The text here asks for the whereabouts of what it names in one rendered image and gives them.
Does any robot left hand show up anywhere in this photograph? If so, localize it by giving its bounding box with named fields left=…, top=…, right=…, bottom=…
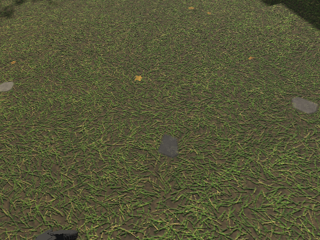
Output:
left=35, top=229, right=78, bottom=240

